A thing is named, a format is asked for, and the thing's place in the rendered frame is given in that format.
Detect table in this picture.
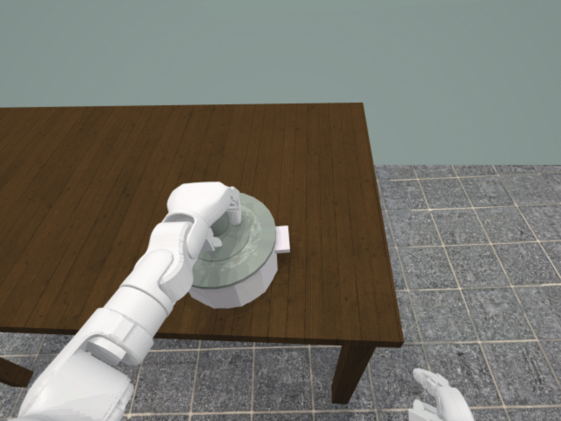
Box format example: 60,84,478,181
0,103,404,404

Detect left robot upper arm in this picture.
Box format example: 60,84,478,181
8,349,134,421

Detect pot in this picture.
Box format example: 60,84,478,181
188,225,290,309

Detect robot left hand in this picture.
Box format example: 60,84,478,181
167,182,241,251

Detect robot right hand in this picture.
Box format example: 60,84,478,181
408,368,474,421

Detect left robot forearm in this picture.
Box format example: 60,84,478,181
18,209,209,417

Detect knob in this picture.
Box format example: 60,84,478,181
210,212,230,237

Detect lid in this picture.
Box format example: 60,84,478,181
191,193,276,289

